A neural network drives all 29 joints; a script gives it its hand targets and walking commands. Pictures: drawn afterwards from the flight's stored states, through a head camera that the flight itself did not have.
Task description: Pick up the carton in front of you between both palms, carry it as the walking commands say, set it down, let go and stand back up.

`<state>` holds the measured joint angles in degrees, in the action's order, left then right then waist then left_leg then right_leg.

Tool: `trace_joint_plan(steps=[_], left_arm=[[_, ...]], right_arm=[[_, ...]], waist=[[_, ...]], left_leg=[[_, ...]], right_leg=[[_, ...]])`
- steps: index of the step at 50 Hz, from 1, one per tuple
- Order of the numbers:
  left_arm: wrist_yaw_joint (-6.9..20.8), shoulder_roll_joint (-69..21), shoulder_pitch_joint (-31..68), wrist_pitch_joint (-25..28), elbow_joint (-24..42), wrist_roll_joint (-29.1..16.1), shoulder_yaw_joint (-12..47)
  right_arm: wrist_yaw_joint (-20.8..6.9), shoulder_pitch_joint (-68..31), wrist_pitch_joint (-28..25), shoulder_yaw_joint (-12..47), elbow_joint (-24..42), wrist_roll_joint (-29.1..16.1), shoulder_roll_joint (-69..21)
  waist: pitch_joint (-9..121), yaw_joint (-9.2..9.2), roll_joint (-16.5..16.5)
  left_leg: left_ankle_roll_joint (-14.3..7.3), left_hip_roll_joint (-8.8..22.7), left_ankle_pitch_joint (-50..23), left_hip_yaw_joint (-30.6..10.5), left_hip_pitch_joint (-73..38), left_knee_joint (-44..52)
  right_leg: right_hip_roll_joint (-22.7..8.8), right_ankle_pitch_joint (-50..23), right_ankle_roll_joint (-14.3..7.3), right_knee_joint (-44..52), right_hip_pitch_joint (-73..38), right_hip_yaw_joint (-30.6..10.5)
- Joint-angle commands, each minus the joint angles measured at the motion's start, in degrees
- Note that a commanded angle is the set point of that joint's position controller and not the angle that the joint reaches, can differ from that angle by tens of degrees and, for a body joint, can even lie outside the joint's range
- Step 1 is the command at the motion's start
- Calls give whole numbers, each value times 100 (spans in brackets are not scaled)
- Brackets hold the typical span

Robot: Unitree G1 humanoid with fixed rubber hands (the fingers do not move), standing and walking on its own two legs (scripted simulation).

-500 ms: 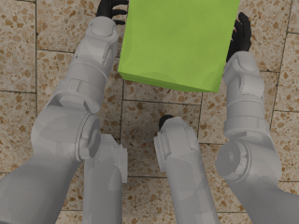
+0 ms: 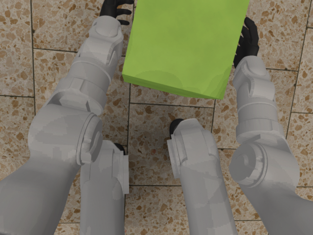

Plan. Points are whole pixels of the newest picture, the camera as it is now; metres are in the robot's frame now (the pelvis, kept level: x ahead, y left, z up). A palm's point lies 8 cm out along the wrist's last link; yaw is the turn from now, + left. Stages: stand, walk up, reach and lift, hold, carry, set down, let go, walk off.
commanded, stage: set down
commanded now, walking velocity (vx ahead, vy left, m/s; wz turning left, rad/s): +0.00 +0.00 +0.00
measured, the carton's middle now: (172, 50) +0.48 -0.14 -0.26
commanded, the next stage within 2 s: let go in 1.94 s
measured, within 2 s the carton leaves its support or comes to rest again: rests again in 0.12 s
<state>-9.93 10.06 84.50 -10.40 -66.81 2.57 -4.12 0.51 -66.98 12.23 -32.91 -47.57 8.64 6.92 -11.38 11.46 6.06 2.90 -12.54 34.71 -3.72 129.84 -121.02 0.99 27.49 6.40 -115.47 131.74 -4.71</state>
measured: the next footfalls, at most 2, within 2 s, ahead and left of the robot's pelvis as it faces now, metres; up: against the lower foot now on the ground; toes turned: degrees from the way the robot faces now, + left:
none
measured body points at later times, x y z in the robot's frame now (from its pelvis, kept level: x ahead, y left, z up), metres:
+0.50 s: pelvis -0.01 +0.00 -0.02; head +0.35 -0.04 +0.25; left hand +0.56 +0.00 -0.20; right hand +0.44 -0.29 -0.20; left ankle +0.09 +0.11 -0.36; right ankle +0.13 -0.15 -0.36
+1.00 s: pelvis -0.01 -0.01 -0.02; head +0.36 -0.04 +0.22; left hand +0.57 +0.01 -0.20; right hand +0.44 -0.35 -0.20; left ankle +0.09 +0.10 -0.36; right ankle +0.13 -0.15 -0.36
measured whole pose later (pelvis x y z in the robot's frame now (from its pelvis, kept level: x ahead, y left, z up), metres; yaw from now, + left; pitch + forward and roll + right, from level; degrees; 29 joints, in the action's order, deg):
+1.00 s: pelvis -0.01 -0.01 -0.02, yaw -2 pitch +39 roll -1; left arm -6.8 19.9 81.4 -6.7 -54.8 -7.0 6.7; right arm 2.8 -71.5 -1.5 -21.7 -60.3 -12.3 19.4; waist -20.0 10.0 0.3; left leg 2.9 -5.5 35.7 -3.2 128.1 -125.3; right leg -1.5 25.0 1.0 -118.7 132.3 -0.1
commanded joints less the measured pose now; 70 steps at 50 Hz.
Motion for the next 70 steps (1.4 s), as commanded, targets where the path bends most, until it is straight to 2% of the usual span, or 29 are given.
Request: trace_joint_plan(steps=[1, 7, 21, 27, 29, 30, 31, 33, 35, 37, 40, 44, 49, 53, 57, 63, 66, 70], left_arm=[[1309, -4830, 2499, 308, 740, -480, 1081], [1334, -4551, 2585, 421, 712, -596, 1165], [1358, -3326, 2377, 569, 151, -437, 860], [1295, -2875, 2476, 615, 199, -503, 965], [1202, -2378, 2475, 648, 286, -603, 990], [1105, -1856, 2372, 674, 326, -655, 939], [962, -1143, 2220, 704, 387, -710, 890], [535, 751, 1759, 730, 473, -736, 732], [390, 1100, 1734, 657, 457, -758, 823], [377, 1150, 1725, 636, 477, -882, 935], [426, 995, 1700, 644, 718, -1061, 1124], [405, 1025, 1681, 639, 1317, -1098, 1165], [263, 1270, 1488, 445, 2182, -903, 967], [192, 1228, 1277, 151, 2751, -834, 727], [228, 1273, 1032, -132, 2247, -702, 296], [439, 1301, 581, -1, 1181, -383, -260], [486, 1325, 502, 61, 1041, -250, -368], [497, 1240, 479, 48, 1359, -232, -265]], right_arm=[[-1247, -3823, -378, 1963, 577, -491, -3004], [-1168, -3802, -493, 1948, 344, -569, -2822], [-966, -3313, -596, 1347, -526, -338, -1949], [-879, -3084, -724, 1125, -849, -293, -1620], [-760, -2824, -831, 941, -1006, -284, -1207], [-656, -2571, -904, 758, -1122, -292, -761], [-498, -2216, -1007, 535, -1252, -315, -142], [-20, -1444, -1282, 50, -1583, -432, 1686], [196, -1542, -1466, 159, -1571, -694, 2039], [241, -1670, -1574, 338, -1598, -1031, 2148], [162, -1785, -1630, 754, -1583, -1553, 2055], [115, -1660, -1620, 1070, -1384, -2013, 2086], [276, -1152, -1448, 1037, -485, -2160, 2364], [385, -781, -1050, 1035, 474, -2104, 2259], [436, -903, -668, 1186, 644, -1946, 1817], [408, -821, -604, 1338, 442, -1630, 1269], [379, -675, -608, 1241, 450, -1492, 1225], [331, -393, -576, 1044, 699, -1388, 1326]], waist=[[5977, 957, 634], [5672, 938, 623], [4472, 783, 689], [4361, 832, 595], [4436, 880, 550], [4490, 901, 526], [4548, 920, 501], [4602, 948, 403], [4763, 933, 365], [4890, 856, 425], [5072, 715, 549], [5740, 643, 577], [7247, 642, 554], [7863, 683, 411], [6846, 511, 22], [6004, 215, -441], [6129, 218, -448], [6684, 374, -201]], left_leg=[[-201, 33, -1529, 523, -2102, 1043], [-230, 59, -1487, 495, -1915, 932], [-334, 151, -844, 388, -1474, 909], [-305, 246, -758, 291, -1643, 896], [-247, 327, -755, 264, -1788, 885], [-212, 389, -758, 259, -1863, 881], [-167, 461, -763, 255, -1951, 881], [-84, 616, -749, 239, -2113, 901], [-66, 694, -805, 193, -2230, 861], [-55, 754, -930, 166, -2353, 811], [-60, 793, -1217, 192, -2590, 705], [-17, 819, -1451, 334, -2937, 580], [-6, 728, -1380, 635, -3507, 637], [-32, 597, -864, 873, -3713, 929], [-159, 558, -32, 935, -3063, 1336], [-265, 536, 47, 844, -2237, 1814], [-263, 517, 27, 800, -2356, 2095], [-199, 496, -107, 773, -2988, 2507]], right_leg=[[233, -2326, -333, 476, -3191, 1142], [209, -2314, -379, 381, -3165, 1064], [181, -1475, -525, 309, -2449, 918], [98, -1349, -491, 268, -2361, 944], [23, -1388, -442, 261, -2465, 961], [-29, -1425, -416, 248, -2509, 972], [-85, -1466, -390, 248, -2589, 973], [-197, -1545, -335, 284, -2774, 1007], [-243, -1694, -338, 284, -2918, 990], [-294, -1865, -352, 241, -2933, 942], [-305, -2174, -353, 211, -2918, 858], [-259, -2604, -334, 259, -3442, 784], [-88, -2968, -303, 488, -4739, 912], [52, -2674, -294, 883, -5498, 1060], [96, -1780, -253, 1340, -5265, 1040], [139, -1386, -171, 1730, -5027, 915], [159, -1328, -156, 1958, -5064, 931], [168, -1608, -170, 2249, -5255, 1062]])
